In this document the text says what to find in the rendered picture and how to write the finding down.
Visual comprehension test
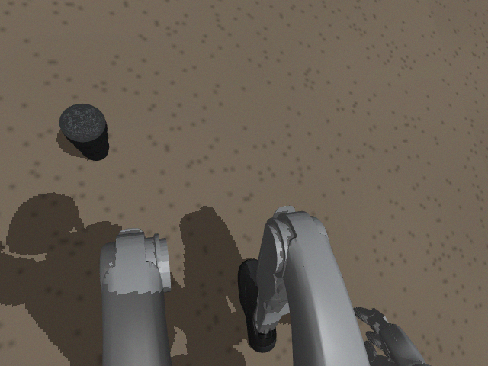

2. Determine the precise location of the right robot foot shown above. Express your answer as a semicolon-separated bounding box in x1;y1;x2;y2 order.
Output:
238;259;276;353

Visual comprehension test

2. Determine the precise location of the right robot hand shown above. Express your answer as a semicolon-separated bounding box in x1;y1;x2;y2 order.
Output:
353;307;426;366

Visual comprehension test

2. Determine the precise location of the cup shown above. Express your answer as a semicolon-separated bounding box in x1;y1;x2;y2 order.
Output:
59;104;109;161

